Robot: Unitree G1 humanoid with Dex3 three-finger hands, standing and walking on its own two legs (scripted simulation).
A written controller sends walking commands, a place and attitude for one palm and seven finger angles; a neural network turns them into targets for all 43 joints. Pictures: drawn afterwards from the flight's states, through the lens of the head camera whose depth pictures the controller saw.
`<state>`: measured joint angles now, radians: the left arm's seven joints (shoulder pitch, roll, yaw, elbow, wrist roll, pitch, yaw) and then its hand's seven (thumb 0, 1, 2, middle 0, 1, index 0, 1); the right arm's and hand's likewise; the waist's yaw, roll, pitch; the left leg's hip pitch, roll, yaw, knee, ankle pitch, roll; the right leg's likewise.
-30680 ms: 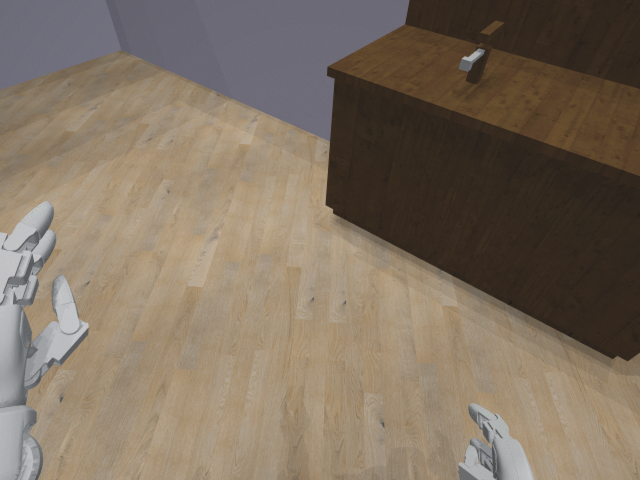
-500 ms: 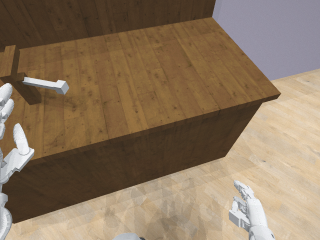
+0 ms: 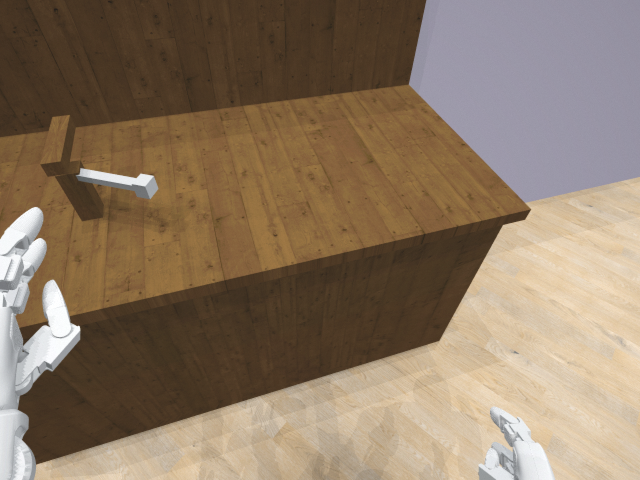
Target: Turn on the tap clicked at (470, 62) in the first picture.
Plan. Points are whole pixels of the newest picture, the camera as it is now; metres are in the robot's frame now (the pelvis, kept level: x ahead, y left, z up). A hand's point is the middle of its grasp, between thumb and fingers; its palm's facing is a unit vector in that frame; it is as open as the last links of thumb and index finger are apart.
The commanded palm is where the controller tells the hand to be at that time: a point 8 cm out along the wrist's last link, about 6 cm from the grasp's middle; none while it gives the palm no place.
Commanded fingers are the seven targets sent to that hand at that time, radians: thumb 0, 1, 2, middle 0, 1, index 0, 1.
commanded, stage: come to a stop and stand still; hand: left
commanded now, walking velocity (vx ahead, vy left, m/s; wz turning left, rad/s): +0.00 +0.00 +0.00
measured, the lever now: (145, 186) +0.53 +0.34 +0.05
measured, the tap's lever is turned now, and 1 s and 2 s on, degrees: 59 59 59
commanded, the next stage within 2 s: look again from close up in 1.20 s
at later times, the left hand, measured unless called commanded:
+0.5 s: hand (42, 332) +0.20 +0.27 +0.16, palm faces +0.43 -0.84 -0.34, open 7.4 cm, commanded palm +0.14 +0.31 +0.18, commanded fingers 0.00 0.90 0.90 -0.20 -0.30 -0.20 -0.30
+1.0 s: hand (59, 308) +0.23 +0.27 +0.16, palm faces +0.42 -0.84 -0.34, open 7.4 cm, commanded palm +0.17 +0.30 +0.18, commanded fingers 0.00 0.90 0.90 -0.20 -0.30 -0.20 -0.30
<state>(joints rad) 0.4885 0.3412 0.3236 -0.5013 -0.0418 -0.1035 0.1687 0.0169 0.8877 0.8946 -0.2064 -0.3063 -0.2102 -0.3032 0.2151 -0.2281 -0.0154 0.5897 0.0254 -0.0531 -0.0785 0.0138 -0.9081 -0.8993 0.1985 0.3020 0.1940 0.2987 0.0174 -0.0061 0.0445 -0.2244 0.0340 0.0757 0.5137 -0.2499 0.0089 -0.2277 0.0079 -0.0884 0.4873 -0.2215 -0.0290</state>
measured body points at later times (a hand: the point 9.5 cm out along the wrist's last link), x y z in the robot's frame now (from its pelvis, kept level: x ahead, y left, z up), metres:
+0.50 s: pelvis -0.02 +0.03 +0.00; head -0.01 +0.04 +0.45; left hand +0.17 +0.31 +0.18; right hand +0.14 -0.20 -0.08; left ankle +0.02 +0.11 -0.74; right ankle +0.03 -0.09 -0.74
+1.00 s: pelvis +0.01 +0.02 +0.00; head +0.03 +0.04 +0.45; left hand +0.20 +0.31 +0.18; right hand +0.20 -0.20 -0.07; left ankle +0.02 +0.11 -0.74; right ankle +0.03 -0.09 -0.74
